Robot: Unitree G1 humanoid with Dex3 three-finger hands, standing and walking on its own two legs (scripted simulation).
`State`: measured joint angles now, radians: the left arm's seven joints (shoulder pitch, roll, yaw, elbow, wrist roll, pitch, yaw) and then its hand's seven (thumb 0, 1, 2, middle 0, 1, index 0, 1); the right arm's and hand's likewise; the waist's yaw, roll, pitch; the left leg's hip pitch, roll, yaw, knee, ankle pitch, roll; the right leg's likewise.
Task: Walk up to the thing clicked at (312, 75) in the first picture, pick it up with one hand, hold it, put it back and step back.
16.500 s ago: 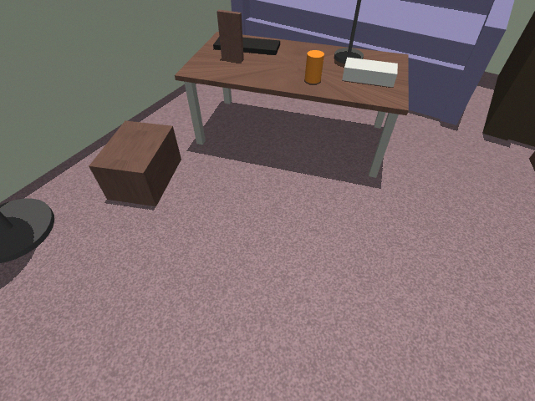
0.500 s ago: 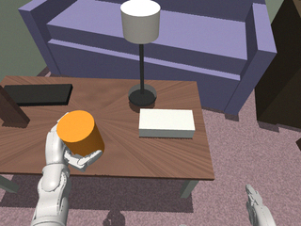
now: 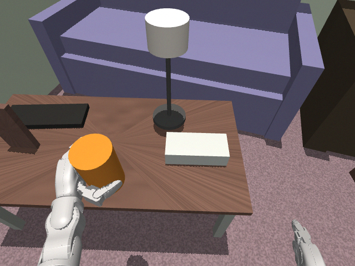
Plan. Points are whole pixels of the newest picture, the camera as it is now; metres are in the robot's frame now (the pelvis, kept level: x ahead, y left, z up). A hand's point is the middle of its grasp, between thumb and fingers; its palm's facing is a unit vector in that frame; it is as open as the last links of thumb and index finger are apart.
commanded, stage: hold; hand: left
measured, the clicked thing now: (100, 166) +0.33 +0.17 +0.07
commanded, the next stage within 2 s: crouch in 1.76 s
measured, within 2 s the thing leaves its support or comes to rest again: neither
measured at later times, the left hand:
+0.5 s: hand (104, 170) +0.33 +0.17 +0.06, palm faces +0.12 -0.99 +0.01, open 10.9 cm
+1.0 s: hand (102, 164) +0.33 +0.17 +0.07, palm faces +0.14 -0.99 +0.00, open 10.9 cm
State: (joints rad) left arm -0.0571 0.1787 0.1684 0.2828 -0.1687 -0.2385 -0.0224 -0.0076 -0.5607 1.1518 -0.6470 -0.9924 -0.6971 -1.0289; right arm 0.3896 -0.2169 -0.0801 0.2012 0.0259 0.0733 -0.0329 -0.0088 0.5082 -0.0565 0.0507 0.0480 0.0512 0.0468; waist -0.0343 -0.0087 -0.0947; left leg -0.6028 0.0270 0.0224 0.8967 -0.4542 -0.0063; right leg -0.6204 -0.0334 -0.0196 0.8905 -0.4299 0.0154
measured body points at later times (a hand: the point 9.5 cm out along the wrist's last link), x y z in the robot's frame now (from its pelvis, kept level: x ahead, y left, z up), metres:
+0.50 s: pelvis +0.00 +0.00 +0.00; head +0.04 +0.01 +0.45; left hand +0.31 +0.22 +0.06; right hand +0.15 -0.26 -0.05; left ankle +0.00 +0.12 -0.69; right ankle +0.01 -0.13 -0.69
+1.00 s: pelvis +0.01 +0.00 +0.00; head +0.05 +0.00 +0.45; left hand +0.32 +0.22 +0.07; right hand +0.16 -0.26 -0.05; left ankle +0.00 +0.12 -0.69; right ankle +0.01 -0.13 -0.69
